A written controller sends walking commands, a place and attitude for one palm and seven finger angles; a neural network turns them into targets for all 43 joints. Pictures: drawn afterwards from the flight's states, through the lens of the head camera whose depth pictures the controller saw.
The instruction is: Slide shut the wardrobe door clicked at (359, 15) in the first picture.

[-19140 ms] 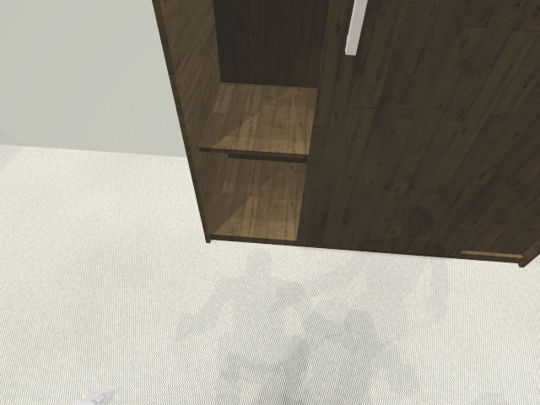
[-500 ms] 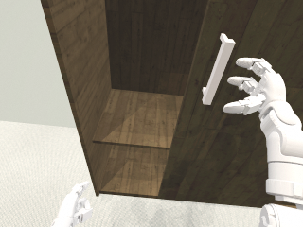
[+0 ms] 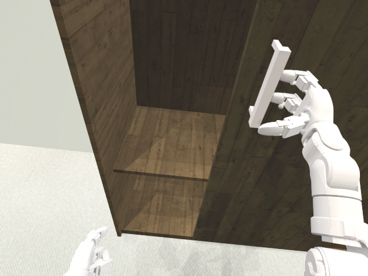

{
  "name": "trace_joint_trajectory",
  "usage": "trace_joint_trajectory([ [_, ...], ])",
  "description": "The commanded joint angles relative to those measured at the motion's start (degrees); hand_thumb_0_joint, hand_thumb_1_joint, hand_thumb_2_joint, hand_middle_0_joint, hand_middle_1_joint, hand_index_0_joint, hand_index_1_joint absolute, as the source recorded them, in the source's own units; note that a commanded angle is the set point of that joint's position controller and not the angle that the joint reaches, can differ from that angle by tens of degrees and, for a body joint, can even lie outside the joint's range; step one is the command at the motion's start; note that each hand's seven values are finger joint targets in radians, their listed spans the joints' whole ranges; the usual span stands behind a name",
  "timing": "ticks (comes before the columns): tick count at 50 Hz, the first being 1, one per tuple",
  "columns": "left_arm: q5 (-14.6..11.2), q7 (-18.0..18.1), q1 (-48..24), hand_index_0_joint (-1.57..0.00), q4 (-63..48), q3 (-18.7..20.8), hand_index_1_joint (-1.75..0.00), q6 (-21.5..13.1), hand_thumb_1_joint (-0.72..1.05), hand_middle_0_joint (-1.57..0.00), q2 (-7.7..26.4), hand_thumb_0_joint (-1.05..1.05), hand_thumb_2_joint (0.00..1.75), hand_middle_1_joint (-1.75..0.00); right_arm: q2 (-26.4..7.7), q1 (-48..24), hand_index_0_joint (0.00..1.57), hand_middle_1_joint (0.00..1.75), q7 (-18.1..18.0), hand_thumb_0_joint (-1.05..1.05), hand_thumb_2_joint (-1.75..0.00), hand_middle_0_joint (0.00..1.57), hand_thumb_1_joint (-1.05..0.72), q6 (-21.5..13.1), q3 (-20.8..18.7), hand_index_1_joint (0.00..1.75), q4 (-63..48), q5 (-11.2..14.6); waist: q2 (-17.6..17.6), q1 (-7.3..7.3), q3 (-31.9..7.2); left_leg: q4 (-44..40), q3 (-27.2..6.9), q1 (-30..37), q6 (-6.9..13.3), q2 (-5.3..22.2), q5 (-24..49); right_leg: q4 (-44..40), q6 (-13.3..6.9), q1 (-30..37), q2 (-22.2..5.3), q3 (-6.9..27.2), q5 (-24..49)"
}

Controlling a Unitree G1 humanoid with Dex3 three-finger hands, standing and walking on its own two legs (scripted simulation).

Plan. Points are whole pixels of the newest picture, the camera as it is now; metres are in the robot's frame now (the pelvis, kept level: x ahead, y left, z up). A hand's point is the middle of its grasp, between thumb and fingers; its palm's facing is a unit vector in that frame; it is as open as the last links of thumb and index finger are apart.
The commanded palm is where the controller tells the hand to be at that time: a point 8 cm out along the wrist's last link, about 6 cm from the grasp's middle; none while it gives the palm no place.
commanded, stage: feel for the door with the fingertips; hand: right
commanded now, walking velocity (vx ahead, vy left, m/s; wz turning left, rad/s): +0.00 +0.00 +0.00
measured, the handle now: (264, 86) +0.46 -0.14 +0.23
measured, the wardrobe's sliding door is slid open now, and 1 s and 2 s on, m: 0.38 0.38 0.38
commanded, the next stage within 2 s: slide the fingers in behind the handle in 0.56 s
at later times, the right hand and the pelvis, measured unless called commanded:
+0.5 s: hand (279, 101) +0.40 -0.16 +0.24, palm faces +0.05 +1.00 -0.01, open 14.0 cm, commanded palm +0.38 -0.21 +0.23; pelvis +0.00 +0.00 +0.00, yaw +0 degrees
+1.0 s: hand (279, 103) +0.40 -0.16 +0.24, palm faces +0.06 +1.00 -0.01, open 14.0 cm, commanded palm +0.37 -0.21 +0.23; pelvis +0.00 +0.00 +0.00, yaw +1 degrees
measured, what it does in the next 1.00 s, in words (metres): stands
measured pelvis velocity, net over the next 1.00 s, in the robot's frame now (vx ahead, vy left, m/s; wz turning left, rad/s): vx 0.00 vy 0.00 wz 0.01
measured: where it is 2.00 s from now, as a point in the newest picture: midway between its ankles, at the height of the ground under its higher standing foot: outside the picture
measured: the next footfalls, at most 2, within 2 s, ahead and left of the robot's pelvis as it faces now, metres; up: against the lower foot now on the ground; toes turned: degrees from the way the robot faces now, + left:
none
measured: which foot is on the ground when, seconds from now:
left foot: down 0.00-1.00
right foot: down 0.00-1.00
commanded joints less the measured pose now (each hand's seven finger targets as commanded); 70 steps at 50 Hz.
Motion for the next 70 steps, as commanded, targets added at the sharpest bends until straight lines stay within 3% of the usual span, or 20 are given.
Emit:
trace_joint_trajectory([
  [1, 0.2, 0.4, -9.6, -0.20, -9.3, 2.0, -0.30, -2.7, 0.90, -0.20, 6.2, 0.00, 0.90, -0.30, -10.9, -27.8, 0.30, 1.20, 0.5, 0.00, -0.30, 0.30, 0.50, -3.9, -3.0, 1.20, -12.8, 0.9, 4.2, 0.37, -14.2, -2.5, -1.8, -2.1, -0.8, -0.1, 18.8, 0.1, -2.5, 10.0, 0.8, 2.2, 13.6],
  [10, 0.2, 0.8, -8.8, -0.20, -8.6, 1.9, -0.30, -1.9, 0.90, -0.20, 6.4, 0.00, 0.90, -0.30, -13.1, -28.9, 0.30, 1.20, 0.5, 0.00, -0.30, 0.30, 0.50, -3.7, -4.3, 1.20, -8.0, 0.5, 4.5, 0.48, -13.7, -2.7, -2.1, -1.7, -0.7, 0.1, 18.4, -0.1, -2.4, 8.8, 0.9, 2.2, 13.0],
  [14, 0.4, 0.7, -8.1, -0.20, -8.9, 2.1, -0.30, -2.1, 0.90, -0.20, 6.5, 0.00, 0.90, -0.30, -12.4, -30.6, 0.30, 1.20, 1.0, 0.00, -0.30, 0.30, 0.50, -4.7, -3.7, 1.20, -8.4, 0.7, 3.6, 0.67, -15.7, -2.4, -2.0, -1.0, -0.6, 0.1, 19.5, 0.2, -2.4, 9.6, 0.9, 2.3, 14.1],
  [19, 0.2, 0.6, -7.4, -0.20, -8.5, 2.3, -0.30, -1.9, 0.90, -0.20, 6.7, 0.00, 0.90, -0.30, -13.0, -30.4, 0.30, 1.20, 1.0, 0.00, -0.30, 0.30, 0.50, -4.9, -4.1, 1.20, -6.6, 0.6, 3.9, 0.91, -14.4, -2.5, -1.8, -1.8, -0.6, 0.0, 19.4, 0.1, -2.3, 9.2, 0.7, 2.2, 14.2],
  [22, 0.2, 0.6, -7.5, -0.20, -8.8, 2.4, -0.30, -2.1, 0.90, -0.20, 6.5, 0.00, 0.90, -0.30, -10.9, -31.8, 0.30, 1.20, 0.8, 0.00, -0.30, 0.30, 0.50, -5.0, -2.4, 1.20, -7.6, 0.4, 2.8, 1.16, -15.1, -2.4, -1.7, -2.9, -0.6, -0.1, 18.7, 0.2, -2.3, 10.8, 0.6, 2.4, 14.5],
  [23, 0.3, 0.6, -7.1, -0.20, -8.2, 2.5, -0.30, -1.9, 0.90, -0.20, 6.7, 0.00, 0.90, -0.30, -12.3, -31.5, 0.30, 1.20, 0.4, 0.00, -0.30, 0.30, 0.50, -5.1, -3.4, 1.20, -6.7, 0.4, 4.7, 1.02, -14.8, -2.8, -1.8, -2.2, -0.6, -0.1, 18.8, 0.4, -2.4, 9.7, 0.6, 2.2, 14.3],
  [28, 0.6, 0.7, -6.4, -0.20, -8.1, 2.6, -0.30, -1.7, 0.90, -0.20, 7.0, 0.00, 0.90, -0.30, -16.2, -31.6, 0.30, 1.20, -0.2, 0.00, -0.30, 0.30, 0.50, -5.8, -6.5, 1.20, -5.3, -0.2, 4.3, 0.23, -15.8, -2.5, -2.2, -0.5, -0.6, 0.1, 19.7, 0.1, -2.5, 8.6, 0.7, 2.1, 14.9],
  [29, 0.6, 0.7, -6.4, -0.20, -8.3, 2.5, -0.30, -1.7, 0.90, -0.20, 6.9, 0.00, 0.90, -0.30, -15.4, -32.7, 0.30, 1.20, -0.1, 0.00, -0.30, 0.30, 0.50, -6.1, -5.6, 1.20, -6.0, -0.4, 2.6, 0.66, -16.1, -2.3, -2.2, -0.5, -0.5, 0.2, 20.3, 0.0, -2.4, 9.2, 0.6, 2.0, 15.4],
  [33, 0.4, 0.5, -5.8, -0.20, -8.2, 2.7, -0.30, -1.8, 0.90, -0.20, 6.9, 0.00, 0.90, -0.30, -11.7, -32.0, 0.30, 1.20, 0.8, 0.00, -0.30, 0.30, 0.50, -6.4, -2.7, 1.20, -4.8, -0.1, 3.5, 1.09, -15.3, -2.3, -1.6, -1.6, -0.3, -0.1, 19.8, 0.1, -2.3, 9.9, 0.3, 2.4, 15.8],
  [39, 0.4, 0.4, -6.1, -0.20, -8.7, 2.8, -0.30, -2.1, 0.90, -0.20, 6.9, 0.00, 0.90, -0.30, -11.0, -30.9, 0.30, 1.20, 0.4, 0.00, -0.30, 0.30, 0.50, -6.0, -2.9, 1.20, -6.6, 0.3, 3.9, 0.81, -15.5, -2.4, -1.6, -1.9, -0.4, -0.2, 18.9, -0.1, -2.4, 10.0, 0.3, 2.6, 15.1],
  [40, 0.3, 0.4, -6.3, -0.20, -8.5, 2.8, -0.30, -1.9, 0.90, -0.20, 6.9, 0.00, 0.90, -0.30, -13.2, -29.6, 0.30, 1.20, 0.1, 0.00, -0.30, 0.30, 0.50, -5.7, -4.7, 1.20, -6.2, 0.0, 3.3, 0.32, -15.4, -2.4, -1.6, -2.0, -0.4, -0.2, 18.4, -0.1, -2.2, 9.9, 0.3, 2.5, 14.9],
  [41, 0.5, 0.4, -6.4, -0.20, -8.7, 2.6, -0.30, -1.9, 0.90, -0.20, 6.8, 0.00, 0.90, -0.30, -12.0, -30.8, 0.30, 1.20, 0.0, 0.00, -0.30, 0.30, 0.50, -5.6, -3.8, 1.20, -7.3, 0.1, 3.4, 0.56, -15.4, -2.3, -1.7, -1.7, -0.5, -0.1, 19.0, -0.2, -2.3, 9.9, 0.4, 2.4, 15.2],
  [44, 0.5, 0.5, -7.1, -0.20, -9.0, 2.6, -0.30, -1.6, 0.90, -0.20, 6.9, 0.00, 0.90, -0.30, -14.2, -28.6, 0.30, 1.20, -0.5, 0.00, -0.30, 0.30, 0.50, -5.6, -5.8, 1.20, -8.7, 0.1, 4.8, -0.05, -15.5, -2.5, -1.9, -0.5, -0.6, -0.1, 18.8, -0.5, -2.4, 8.9, 0.3, 2.2, 14.5],
  [47, 0.3, 0.6, -7.4, -0.20, -8.9, 2.5, -0.30, -1.8, 0.90, -0.20, 6.6, 0.00, 0.90, -0.30, -12.0, -30.8, 0.30, 1.20, -0.4, 0.00, -0.30, 0.30, 0.50, -5.3, -3.3, 1.20, -9.3, 0.0, 2.6, 0.90, -14.2, -2.8, -1.8, -2.4, -0.5, -0.1, 16.9, -0.5, -2.3, 9.9, 0.3, 2.2, 13.3],
  [50, 0.5, 0.7, -7.5, -0.20, -9.0, 2.5, -0.30, -1.9, 0.90, -0.20, 6.7, 0.00, 0.90, -0.30, -12.5, -29.3, 0.30, 1.20, -0.4, 0.00, -0.30, 0.30, 0.50, -5.2, -4.2, 1.20, -10.1, 0.4, 4.2, 0.55, -15.5, -2.7, -1.7, -1.2, -0.6, -0.2, 17.9, -0.4, -2.3, 10.1, 0.4, 2.5, 14.0],
  [53, 0.3, 0.6, -8.0, -0.20, -8.8, 2.3, -0.30, -1.9, 0.90, -0.20, 6.3, 0.00, 0.90, -0.30, -8.9, -28.5, 0.30, 1.20, 0.0, 0.00, -0.30, 0.30, 0.50, -4.5, -1.2, 1.20, -9.7, 0.6, 4.3, 1.03, -13.6, -3.1, -1.8, -2.3, -0.6, -0.1, 17.7, -0.1, -2.4, 9.9, 0.4, 2.2, 13.6],
  [64, 0.5, 0.6, -8.3, -0.20, -8.2, 2.2, -0.30, -2.0, 0.90, -0.20, 6.1, 0.00, 0.90, -0.30, -7.3, -32.7, 0.30, 1.20, -1.3, 0.00, -0.30, 0.30, 0.50, -4.2, 0.6, 1.20, -9.9, -0.1, 2.9, 1.51, -14.8, -3.1, -2.0, -2.8, -0.5, -0.1, 16.8, -0.1, -2.3, 10.9, 0.7, 2.8, 13.1],
  [66, 0.3, 0.6, -8.5, -0.20, -8.1, 2.1, -0.30, -2.1, 0.90, -0.20, 5.8, 0.00, 0.90, -0.30, -4.3, -33.3, 0.30, 1.20, -1.0, 0.00, -0.30, 0.30, 0.50, -4.3, 3.2, 1.20, -8.8, 0.1, 3.1, 2.05, -13.8, -3.1, -1.7, -4.1, -0.6, -0.2, 16.1, -0.1, -2.2, 11.3, 0.5, 2.9, 12.6],
  [68, 0.4, 0.7, -8.4, -0.20, -7.6, 2.1, -0.30, -2.2, 0.90, -0.20, 6.0, 0.00, 0.90, -0.30, -4.4, -33.9, 0.30, 1.20, -1.1, 0.00, -0.30, 0.30, 0.50, -4.5, 3.0, 1.20, -7.1, 0.2, 5.4, 2.08, -13.0, -3.5, -1.8, -4.1, -0.7, -0.2, 15.6, 0.0, -2.4, 10.5, 0.5, 2.9, 11.8],
  [70, 0.4, 0.6, -8.3, -0.20, -7.7, 2.2, -0.30, -2.5, 0.90, -0.20, 5.7, 0.00, 0.90, -0.30, -3.7, -35.9, 0.30, 1.20, -1.4, 0.00, -0.30, 0.30, 0.50, -4.8, 3.9, 1.20, -8.3, -0.4, 2.2, 2.24, -14.2, -3.2, -1.7, -4.6, -0.6, -0.2, 15.2, 0.1, -2.2, 11.8, 0.7, 3.0, 11.9],
])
